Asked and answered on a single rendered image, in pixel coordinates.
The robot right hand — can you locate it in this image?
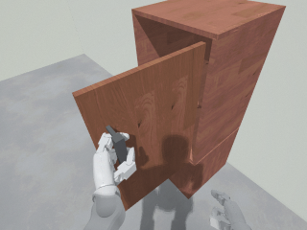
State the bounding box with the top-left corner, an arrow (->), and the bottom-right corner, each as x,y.
209,190 -> 247,230

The handle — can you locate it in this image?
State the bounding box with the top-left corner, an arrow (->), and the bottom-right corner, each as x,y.
106,126 -> 128,165

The cupboard door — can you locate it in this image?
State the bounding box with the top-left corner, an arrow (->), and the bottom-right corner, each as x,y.
72,41 -> 206,211

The robot left hand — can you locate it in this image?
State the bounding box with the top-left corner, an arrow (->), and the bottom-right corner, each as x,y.
93,132 -> 137,190

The robot left forearm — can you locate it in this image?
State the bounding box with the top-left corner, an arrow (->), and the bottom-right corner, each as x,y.
83,185 -> 126,230

